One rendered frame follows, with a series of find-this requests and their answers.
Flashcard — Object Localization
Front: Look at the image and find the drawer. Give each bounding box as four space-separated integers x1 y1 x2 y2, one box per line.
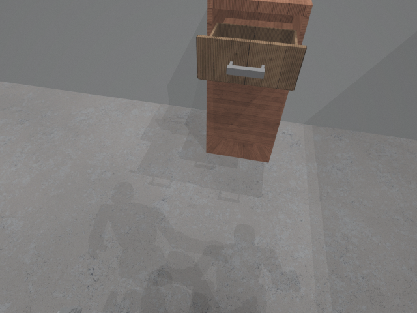
196 23 307 91

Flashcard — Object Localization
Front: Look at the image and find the cabinet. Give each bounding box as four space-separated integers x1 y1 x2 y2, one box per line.
206 0 313 163

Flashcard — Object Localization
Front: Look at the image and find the handle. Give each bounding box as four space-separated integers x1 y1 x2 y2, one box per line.
226 61 265 79

